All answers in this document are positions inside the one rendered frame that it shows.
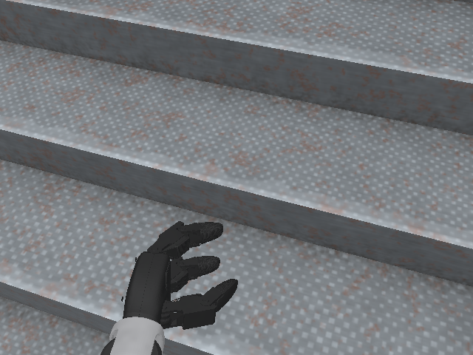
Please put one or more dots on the robot left hand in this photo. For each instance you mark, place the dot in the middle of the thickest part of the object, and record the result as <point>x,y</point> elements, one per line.
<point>155,277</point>

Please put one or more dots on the robot left forearm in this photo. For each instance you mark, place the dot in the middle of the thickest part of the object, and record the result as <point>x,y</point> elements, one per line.
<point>135,336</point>

